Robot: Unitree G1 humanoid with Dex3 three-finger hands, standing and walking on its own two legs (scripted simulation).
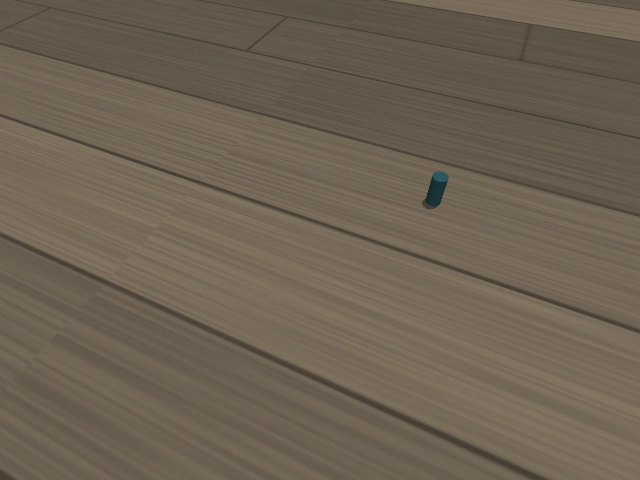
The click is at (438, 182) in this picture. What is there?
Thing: squat round
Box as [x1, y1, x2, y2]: [426, 172, 447, 206]
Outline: 443,172 435,172 432,176 426,197 426,202 430,205 434,206 439,204 447,180 447,175
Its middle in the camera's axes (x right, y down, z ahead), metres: +0.50 -0.21 +1.69
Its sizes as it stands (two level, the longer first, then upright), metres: 0.065 0.065 0.146
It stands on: the floor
